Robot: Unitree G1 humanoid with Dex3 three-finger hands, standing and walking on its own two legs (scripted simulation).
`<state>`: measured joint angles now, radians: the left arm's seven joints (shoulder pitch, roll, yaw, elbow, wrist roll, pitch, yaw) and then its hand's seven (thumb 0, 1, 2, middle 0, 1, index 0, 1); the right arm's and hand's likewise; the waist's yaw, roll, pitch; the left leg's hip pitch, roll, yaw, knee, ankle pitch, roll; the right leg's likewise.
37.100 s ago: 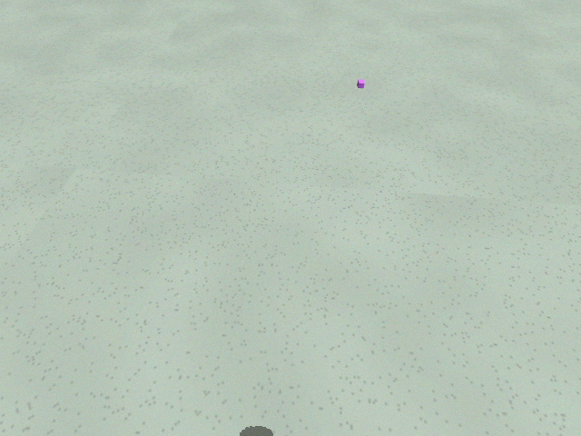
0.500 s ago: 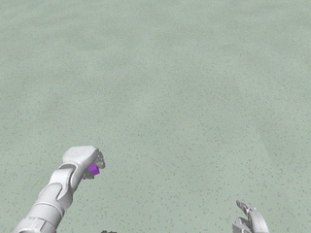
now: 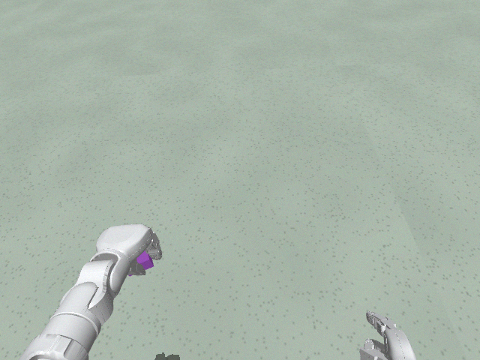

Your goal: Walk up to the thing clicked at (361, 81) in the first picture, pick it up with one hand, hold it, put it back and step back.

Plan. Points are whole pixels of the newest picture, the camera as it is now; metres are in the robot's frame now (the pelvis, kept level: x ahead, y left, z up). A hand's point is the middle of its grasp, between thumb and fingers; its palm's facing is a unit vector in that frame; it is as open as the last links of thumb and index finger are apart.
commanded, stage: crouch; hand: left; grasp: from above
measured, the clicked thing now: (137, 260) +0.32 +0.23 -0.07
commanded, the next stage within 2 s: none
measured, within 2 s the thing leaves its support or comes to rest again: neither
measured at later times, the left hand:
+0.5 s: hand (145, 280) +0.30 +0.23 -0.13, palm faces -0.46 +0.01 -0.89, open 4.9 cm
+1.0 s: hand (174, 288) +0.37 +0.23 -0.37, palm faces -0.46 +0.03 -0.89, open 5.1 cm
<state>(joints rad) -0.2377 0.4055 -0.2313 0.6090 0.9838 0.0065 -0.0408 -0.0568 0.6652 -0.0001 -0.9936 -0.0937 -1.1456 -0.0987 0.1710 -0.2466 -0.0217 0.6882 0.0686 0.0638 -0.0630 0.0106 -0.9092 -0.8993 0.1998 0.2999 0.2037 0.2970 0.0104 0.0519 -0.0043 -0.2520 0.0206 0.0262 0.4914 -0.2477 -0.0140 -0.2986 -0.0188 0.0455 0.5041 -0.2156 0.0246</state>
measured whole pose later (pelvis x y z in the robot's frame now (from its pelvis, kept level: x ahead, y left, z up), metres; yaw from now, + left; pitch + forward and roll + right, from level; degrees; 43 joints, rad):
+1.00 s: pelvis -0.06 +0.01 -0.24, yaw +1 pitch +34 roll -3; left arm -0.81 0.44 -0.08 1.28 1.16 -0.02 0.33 -0.08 0.65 0.00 -1.05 -0.03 -1.17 -0.02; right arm 0.23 -0.21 -0.05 0.74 -0.05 -0.01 0.00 0.01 -0.90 -0.90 0.20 0.30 0.21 0.30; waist -0.17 0.06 -0.19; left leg -1.71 0.00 -0.04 1.75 -0.64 0.00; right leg -1.71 -0.02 0.02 1.69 -0.58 0.05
